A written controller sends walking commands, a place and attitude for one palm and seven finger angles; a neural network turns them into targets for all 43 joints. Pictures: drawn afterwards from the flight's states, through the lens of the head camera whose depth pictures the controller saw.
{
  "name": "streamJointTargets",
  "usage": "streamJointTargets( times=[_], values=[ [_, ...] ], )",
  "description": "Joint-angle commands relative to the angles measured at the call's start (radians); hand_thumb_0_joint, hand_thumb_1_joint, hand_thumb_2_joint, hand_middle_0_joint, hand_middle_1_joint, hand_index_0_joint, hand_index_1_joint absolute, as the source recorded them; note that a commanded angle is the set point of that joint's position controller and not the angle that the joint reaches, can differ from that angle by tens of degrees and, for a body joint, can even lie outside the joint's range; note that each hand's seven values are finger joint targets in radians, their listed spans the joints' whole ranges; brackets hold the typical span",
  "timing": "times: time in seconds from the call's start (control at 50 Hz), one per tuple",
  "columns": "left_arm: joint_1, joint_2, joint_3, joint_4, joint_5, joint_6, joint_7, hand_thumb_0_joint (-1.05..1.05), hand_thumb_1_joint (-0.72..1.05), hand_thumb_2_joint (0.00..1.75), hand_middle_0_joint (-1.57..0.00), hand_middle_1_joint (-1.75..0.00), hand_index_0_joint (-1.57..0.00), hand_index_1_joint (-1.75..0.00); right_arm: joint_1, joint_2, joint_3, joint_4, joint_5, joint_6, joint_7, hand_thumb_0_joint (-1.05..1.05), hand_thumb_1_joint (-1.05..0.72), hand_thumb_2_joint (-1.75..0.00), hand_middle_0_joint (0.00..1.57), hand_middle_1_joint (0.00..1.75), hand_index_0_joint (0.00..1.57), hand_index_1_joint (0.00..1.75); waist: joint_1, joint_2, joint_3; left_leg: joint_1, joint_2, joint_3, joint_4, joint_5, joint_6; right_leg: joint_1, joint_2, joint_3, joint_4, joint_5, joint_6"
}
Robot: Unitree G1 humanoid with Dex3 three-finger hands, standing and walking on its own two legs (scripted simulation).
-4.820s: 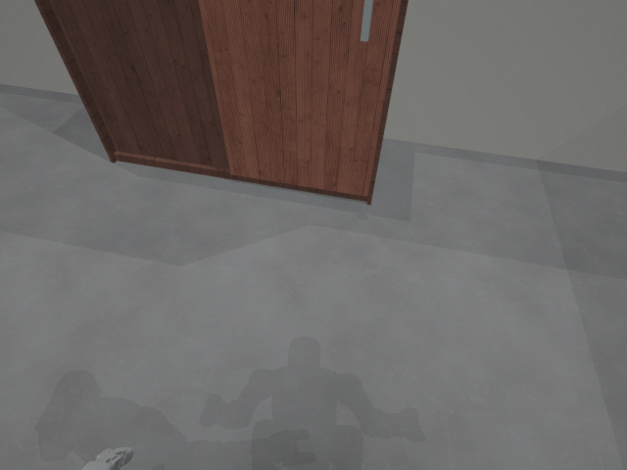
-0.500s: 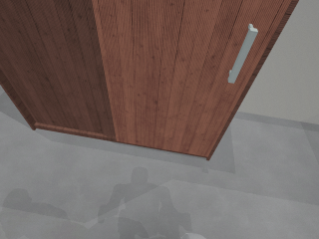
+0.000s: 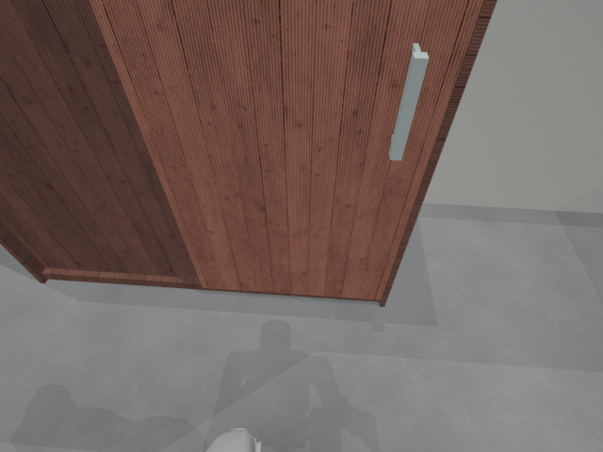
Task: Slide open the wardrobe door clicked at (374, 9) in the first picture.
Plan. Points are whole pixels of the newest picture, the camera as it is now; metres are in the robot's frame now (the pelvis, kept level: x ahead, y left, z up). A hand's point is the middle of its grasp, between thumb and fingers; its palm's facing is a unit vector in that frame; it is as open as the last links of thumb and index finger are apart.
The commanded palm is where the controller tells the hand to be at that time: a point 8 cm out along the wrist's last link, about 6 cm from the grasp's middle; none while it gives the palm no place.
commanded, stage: take the last steps up to it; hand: right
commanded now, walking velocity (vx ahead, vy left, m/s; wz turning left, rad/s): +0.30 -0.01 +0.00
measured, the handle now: (405, 105) +0.71 -0.15 +0.09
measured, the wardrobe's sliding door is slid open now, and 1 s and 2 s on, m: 0.00 0.00 0.00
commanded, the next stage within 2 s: come to a stop and stand still in 0.54 s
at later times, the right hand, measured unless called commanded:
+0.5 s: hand out of the picture +0.14 -0.18 -0.19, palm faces +0.10 +0.98 -0.16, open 7.3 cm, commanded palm none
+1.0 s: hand (419, 362) +0.31 -0.19 -0.18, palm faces +0.00 +0.97 -0.26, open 7.3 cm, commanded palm none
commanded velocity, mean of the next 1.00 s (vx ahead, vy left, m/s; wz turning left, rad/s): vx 0.05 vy -0.01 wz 0.00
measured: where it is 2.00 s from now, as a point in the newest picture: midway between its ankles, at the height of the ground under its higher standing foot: outside the picture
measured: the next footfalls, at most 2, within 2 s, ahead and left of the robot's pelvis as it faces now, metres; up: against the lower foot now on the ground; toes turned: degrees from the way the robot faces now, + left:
left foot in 0.12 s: +0.16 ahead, +0.14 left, +0.00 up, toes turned +8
right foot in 0.52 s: +0.27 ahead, -0.12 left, +0.00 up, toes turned -9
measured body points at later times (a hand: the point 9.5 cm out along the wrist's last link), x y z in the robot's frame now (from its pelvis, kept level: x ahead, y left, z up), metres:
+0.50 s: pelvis +0.16 +0.00 -0.01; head +0.17 -0.02 +0.44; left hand +0.24 +0.23 -0.15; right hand +0.13 -0.23 -0.17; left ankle +0.12 +0.13 -0.74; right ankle +0.22 -0.11 -0.74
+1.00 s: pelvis +0.25 +0.00 -0.01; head +0.28 +0.02 +0.43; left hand +0.25 +0.22 -0.18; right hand +0.31 -0.24 -0.16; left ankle +0.29 +0.11 -0.74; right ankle +0.22 -0.11 -0.73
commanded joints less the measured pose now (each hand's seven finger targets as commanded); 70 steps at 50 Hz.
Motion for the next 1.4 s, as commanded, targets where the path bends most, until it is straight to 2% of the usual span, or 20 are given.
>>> streamJointTargets(
  times=[0.0,0.06,0.08,0.1,0.14,0.24,0.44,0.46,0.5,0.52,0.58,0.68,0.76,0.86,0.94,1.04,1.16,1.22,1.3,1.38],
  values=[
    [0.052,0.177,0.043,-0.008,0.011,-0.024,0.014,0.00,0.90,0.90,-0.20,-0.30,-0.20,-0.30,-0.127,-0.022,-0.002,-0.106,0.006,-0.044,0.004,0.00,-0.90,-0.90,0.20,0.30,0.20,0.30,0.022,-0.124,0.089,0.004,-0.017,0.012,-0.139,0.002,0.016,-0.077,-0.279,0.164,-0.078,0.296,-0.140],
    [0.042,0.165,0.040,0.005,0.006,-0.022,0.013,0.00,0.90,0.90,-0.20,-0.30,-0.20,-0.30,0.027,-0.051,-0.017,-0.057,0.002,-0.058,0.001,0.00,-0.90,-0.90,0.20,0.30,0.20,0.30,-0.054,-0.055,0.035,0.295,-0.073,0.046,-0.298,0.078,0.043,-0.177,-0.218,0.106,0.123,0.365,-0.093],
    [0.039,0.148,0.038,0.000,-0.003,-0.030,0.008,0.00,0.90,0.90,-0.20,-0.30,-0.20,-0.30,0.174,-0.095,-0.031,-0.013,-0.003,-0.072,-0.005,0.00,-0.90,-0.90,0.20,0.30,0.20,0.30,-0.118,0.026,-0.055,0.514,-0.009,-0.043,-0.345,0.095,0.077,-0.270,-0.162,0.051,0.332,0.349,-0.055],
    [0.070,0.086,0.029,-0.024,-0.013,-0.039,-0.001,0.00,0.90,0.90,-0.20,-0.30,-0.20,-0.30,0.306,-0.197,-0.055,0.025,-0.008,-0.083,-0.019,0.00,-0.90,-0.90,0.20,0.30,0.20,0.30,-0.147,0.261,-0.162,0.728,0.265,-0.399,-0.451,0.090,0.178,-0.505,-0.035,-0.045,0.637,0.005,-0.001],
    [-0.037,0.116,0.043,-0.064,-0.009,-0.022,-0.006,0.00,0.90,0.90,-0.20,-0.30,-0.20,-0.30,0.256,-0.211,-0.055,0.016,0.014,-0.074,-0.025,0.00,-0.90,-0.90,0.20,0.30,0.20,0.30,-0.129,0.192,-0.089,0.519,0.362,-0.596,-0.631,-0.240,0.261,-0.613,-0.067,0.063,0.942,-0.229,-0.005],
    [0.000,0.052,0.039,-0.042,0.012,0.024,-0.024,0.00,0.90,0.90,-0.20,-0.30,-0.20,-0.30,0.051,-0.058,-0.008,-0.032,0.002,-0.082,-0.036,0.00,-0.90,-0.90,0.20,0.30,0.20,0.30,0.012,0.120,0.044,0.131,0.196,-0.178,-0.681,-0.088,0.161,-0.471,-0.146,0.014,0.765,-0.005,0.045],
    [-0.100,0.084,0.034,-0.100,0.003,-0.013,-0.034,0.00,0.90,0.90,-0.20,-0.30,-0.20,-0.30,0.100,-0.114,-0.025,0.010,0.005,-0.075,-0.028,0.00,-0.90,-0.90,0.20,0.30,0.20,0.30,0.001,0.085,0.002,0.208,0.139,-0.091,-0.528,0.017,0.144,-0.231,-0.076,-0.085,0.216,0.112,0.061],
    [-0.043,0.112,0.038,-0.082,0.003,-0.018,-0.031,0.00,0.90,0.90,-0.20,-0.30,-0.20,-0.30,0.099,-0.096,-0.021,0.009,0.005,-0.068,-0.027,0.00,-0.90,-0.90,0.20,0.30,0.20,0.30,0.027,0.008,-0.014,0.146,0.100,-0.063,-0.441,-0.030,0.124,-0.115,-0.080,-0.067,0.166,0.110,0.061],
    [0.124,0.272,0.070,-0.054,0.018,-0.021,-0.012,0.00,0.90,0.90,-0.20,-0.30,-0.20,-0.30,0.108,0.003,-0.003,-0.026,0.011,-0.060,-0.021,0.00,-0.90,-0.90,0.20,0.30,0.20,0.30,0.082,-0.352,-0.052,-0.074,-0.089,0.091,0.016,-0.284,0.039,0.032,-0.400,0.356,-0.053,0.063,-0.071],
    [0.135,0.260,0.064,-0.041,0.017,-0.014,0.000,0.00,0.90,0.90,-0.20,-0.30,-0.20,-0.30,0.065,-0.020,-0.002,-0.040,0.002,-0.056,-0.029,0.00,-0.90,-0.90,0.20,0.30,0.20,0.30,0.092,-0.326,-0.052,-0.119,-0.077,-0.007,0.197,-0.317,0.048,0.007,-0.435,0.430,-0.106,0.045,-0.106],
    [-0.026,0.160,0.031,-0.086,0.008,-0.028,0.009,0.00,0.90,0.90,-0.20,-0.30,-0.20,-0.30,0.062,-0.015,-0.006,-0.006,-0.001,-0.061,-0.014,0.00,-0.90,-0.90,0.20,0.30,0.20,0.30,0.019,-0.107,-0.006,-0.112,0.011,-0.061,0.310,-0.124,0.042,-0.117,-0.364,0.230,-0.098,0.201,-0.118],
    [-0.084,0.118,0.011,-0.082,0.001,-0.037,0.026,0.00,0.90,0.90,-0.20,-0.30,-0.20,-0.30,0.133,0.032,0.011,0.032,0.009,-0.027,-0.032,0.00,-0.90,-0.90,0.20,0.30,0.20,0.30,-0.032,-0.076,-0.060,0.064,0.002,-0.063,0.092,-0.010,0.001,-0.140,-0.292,0.033,-0.030,0.783,-0.098],
    [-0.108,0.149,0.023,-0.064,0.000,-0.006,0.032,0.00,0.90,0.90,-0.20,-0.30,-0.20,-0.30,0.094,0.002,0.014,0.014,0.010,-0.007,-0.046,0.00,-0.90,-0.90,0.20,0.30,0.20,0.30,-0.017,-0.126,-0.042,0.135,-0.026,-0.027,-0.111,-0.029,0.001,-0.119,-0.309,0.031,0.031,0.831,-0.103],
    [-0.121,0.157,0.053,-0.058,-0.001,0.030,0.030,0.00,0.90,0.90,-0.20,-0.30,-0.20,-0.30,0.107,-0.046,-0.006,-0.010,0.003,-0.005,-0.051,0.00,-0.90,-0.90,0.20,0.30,0.20,0.30,-0.038,-0.119,-0.008,0.239,-0.028,-0.027,-0.321,0.190,0.020,-0.175,-0.262,0.033,0.146,0.624,-0.051],
    [-0.085,0.071,0.054,-0.086,-0.014,0.066,0.019,0.00,0.90,0.90,-0.20,-0.30,-0.20,-0.30,0.111,-0.171,-0.030,-0.026,0.003,-0.023,-0.058,0.00,-0.90,-0.90,0.20,0.30,0.20,0.30,-0.042,0.236,-0.137,0.362,0.305,-0.320,-0.424,0.882,0.244,-0.354,-0.027,-0.033,0.564,-0.299,0.060],
    [-0.120,0.094,0.059,-0.097,-0.008,0.083,0.011,0.00,0.90,0.90,-0.20,-0.30,-0.20,-0.30,-0.003,-0.133,-0.031,-0.076,-0.002,-0.015,-0.070,0.00,-0.90,-0.90,0.20,0.30,0.20,0.30,-0.024,0.131,-0.117,0.314,0.238,-0.226,-0.434,0.670,0.245,-0.435,-0.038,0.075,0.795,-0.217,0.078],
    [-0.124,0.089,0.045,-0.119,-0.009,0.066,-0.003,0.00,0.90,0.90,-0.20,-0.30,-0.20,-0.30,-0.007,-0.158,-0.040,-0.083,-0.011,-0.011,-0.060,0.00,-0.90,-0.90,0.20,0.30,0.20,0.30,-0.042,0.182,-0.119,0.303,0.191,-0.241,-0.497,0.284,0.216,-0.336,-0.034,0.017,0.447,-0.173,0.076],
    [-0.014,0.083,0.032,-0.081,-0.009,0.046,0.000,0.00,0.90,0.90,-0.20,-0.30,-0.20,-0.30,-0.048,-0.139,-0.032,-0.079,0.002,-0.004,-0.055,0.00,-0.90,-0.90,0.20,0.30,0.20,0.30,0.015,0.160,-0.129,0.185,0.120,-0.197,-0.463,0.029,0.131,-0.120,-0.023,-0.008,0.118,0.024,0.063],
    [-0.166,0.196,0.031,-0.118,0.012,0.026,0.011,0.00,0.90,0.90,-0.20,-0.30,-0.20,-0.30,-0.068,-0.034,-0.002,-0.067,0.004,0.011,-0.041,0.00,-0.90,-0.90,0.20,0.30,0.20,0.30,-0.013,-0.272,0.074,0.189,-0.050,-0.053,-0.202,-0.065,0.002,-0.440,-0.303,0.361,-0.225,-0.281,-0.056],
    [-0.156,0.175,0.021,-0.097,0.009,0.014,0.029,0.00,0.90,0.90,-0.20,-0.30,-0.20,-0.30,-0.001,-0.029,0.004,-0.016,0.005,0.002,-0.022,0.00,-0.90,-0.90,0.20,0.30,0.20,0.30,-0.022,-0.159,0.077,0.122,-0.062,-0.081,-0.122,-0.060,0.009,-0.277,-0.254,0.249,-0.163,-0.013,-0.064]
  ],
)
